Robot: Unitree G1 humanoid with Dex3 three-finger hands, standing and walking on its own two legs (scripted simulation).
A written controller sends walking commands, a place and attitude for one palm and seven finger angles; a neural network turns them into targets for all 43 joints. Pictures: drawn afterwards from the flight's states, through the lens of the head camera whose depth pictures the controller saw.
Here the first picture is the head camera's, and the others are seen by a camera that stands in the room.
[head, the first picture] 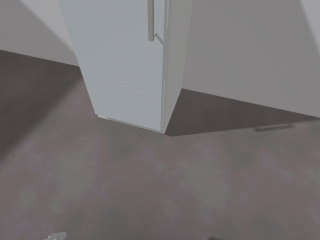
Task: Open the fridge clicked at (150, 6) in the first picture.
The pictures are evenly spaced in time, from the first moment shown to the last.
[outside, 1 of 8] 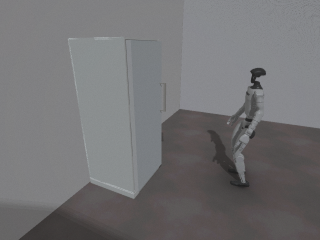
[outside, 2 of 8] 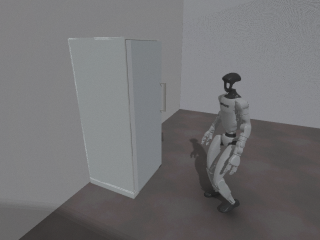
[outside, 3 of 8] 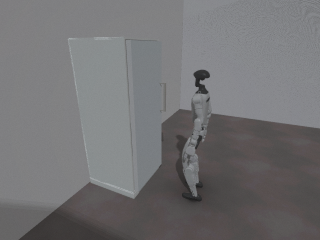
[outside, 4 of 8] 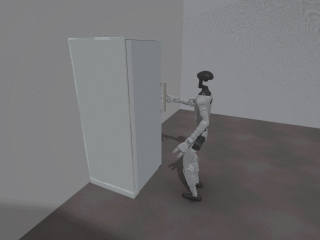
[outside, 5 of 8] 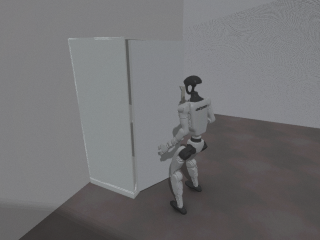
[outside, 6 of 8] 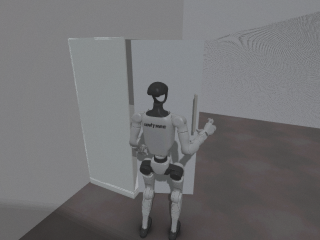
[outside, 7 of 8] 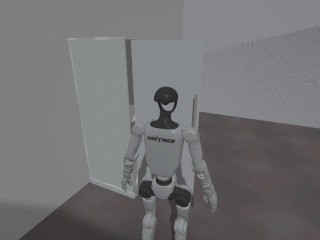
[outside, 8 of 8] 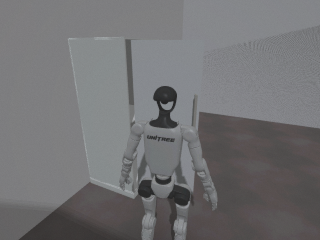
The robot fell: no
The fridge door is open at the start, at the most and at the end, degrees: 0 71 68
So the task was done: yes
